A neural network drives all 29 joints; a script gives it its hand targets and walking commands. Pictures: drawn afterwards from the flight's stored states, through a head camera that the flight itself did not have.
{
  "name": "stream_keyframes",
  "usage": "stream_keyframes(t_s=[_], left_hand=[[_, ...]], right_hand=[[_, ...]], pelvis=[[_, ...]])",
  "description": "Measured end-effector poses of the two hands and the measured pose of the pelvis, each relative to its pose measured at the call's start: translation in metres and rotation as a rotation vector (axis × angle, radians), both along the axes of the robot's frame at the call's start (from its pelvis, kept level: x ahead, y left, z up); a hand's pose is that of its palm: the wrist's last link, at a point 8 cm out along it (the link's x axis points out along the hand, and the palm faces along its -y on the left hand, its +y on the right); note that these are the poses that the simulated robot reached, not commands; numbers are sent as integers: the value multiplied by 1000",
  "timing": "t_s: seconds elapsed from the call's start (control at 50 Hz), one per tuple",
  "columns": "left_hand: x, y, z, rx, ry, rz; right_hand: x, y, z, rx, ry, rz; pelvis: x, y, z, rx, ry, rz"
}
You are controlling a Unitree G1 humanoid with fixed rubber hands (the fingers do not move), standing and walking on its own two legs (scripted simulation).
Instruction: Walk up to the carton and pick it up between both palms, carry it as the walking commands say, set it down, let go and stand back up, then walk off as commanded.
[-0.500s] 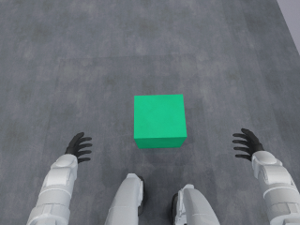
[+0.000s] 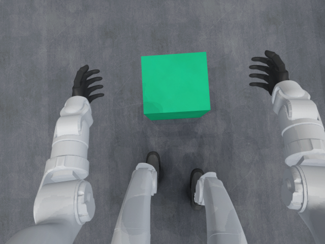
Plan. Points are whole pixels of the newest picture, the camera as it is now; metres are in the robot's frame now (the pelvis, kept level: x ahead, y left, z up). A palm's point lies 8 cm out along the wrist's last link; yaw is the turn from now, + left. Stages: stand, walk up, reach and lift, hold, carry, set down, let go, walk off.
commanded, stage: reach and lift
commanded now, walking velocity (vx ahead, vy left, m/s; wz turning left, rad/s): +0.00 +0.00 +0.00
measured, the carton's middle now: (174, 91) +0.54 +0.03 -0.54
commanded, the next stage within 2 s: none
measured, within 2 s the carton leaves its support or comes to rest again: neither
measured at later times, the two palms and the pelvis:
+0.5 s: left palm (98, 70) +0.50 +0.25 -0.17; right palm (254, 57) +0.55 -0.18 -0.17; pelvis -0.02 +0.00 -0.01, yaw -2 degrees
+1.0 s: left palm (114, 82) +0.50 +0.24 -0.30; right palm (238, 72) +0.55 -0.18 -0.29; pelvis -0.06 +0.01 -0.15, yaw -3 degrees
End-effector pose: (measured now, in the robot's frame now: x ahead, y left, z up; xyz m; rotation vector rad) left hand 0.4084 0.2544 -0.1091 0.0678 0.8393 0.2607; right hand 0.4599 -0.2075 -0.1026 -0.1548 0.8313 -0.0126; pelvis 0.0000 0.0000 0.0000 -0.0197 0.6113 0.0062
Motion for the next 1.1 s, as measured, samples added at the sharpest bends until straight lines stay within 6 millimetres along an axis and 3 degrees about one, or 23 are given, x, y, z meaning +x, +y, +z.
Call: stream_keyframes(t_s=[0.24, 0.38, 0.42, 0.5, 0.6, 0.7, 0.82, 0.94, 1.1], left_hand=[[64, -12, -26, -32, -97, -8], [94, -9, -39, -27, -154, 6], [98, -9, -46, -38, -194, 5], [92, -9, -66, -48, -177, 10], [83, -4, -76, -38, -164, 31], [89, 1, -91, -55, -149, 45], [103, -8, -117, -66, -158, 20], [101, -13, -170, -45, -168, 12], [87, -9, -233, -36, -120, 33]], right_hand=[[54, -3, -21, 39, -102, -11], [90, 13, -39, 66, -176, -3], [96, 18, -47, 52, -206, 12], [91, 25, -68, 46, -169, 9], [86, 27, -82, 52, -153, -11], [88, 28, -91, 40, -119, -20], [98, 26, -109, 43, -132, -38], [97, 29, -158, 47, -154, -35], [81, 24, -233, 27, -108, -28]], pelvis=[[7, 4, -13, 3, 166, -38], [-13, 4, -11, 16, 30, -54], [-21, 4, -6, 19, -74, -58], [-24, 3, -14, 13, -36, -47], [-32, 3, -25, 5, -22, -42], [-42, 4, -45, 8, -38, -36], [-52, 7, -87, 6, -55, -35], [-56, 9, -133, -6, -40, -40], [-59, 10, -183, 0, -10, -48]])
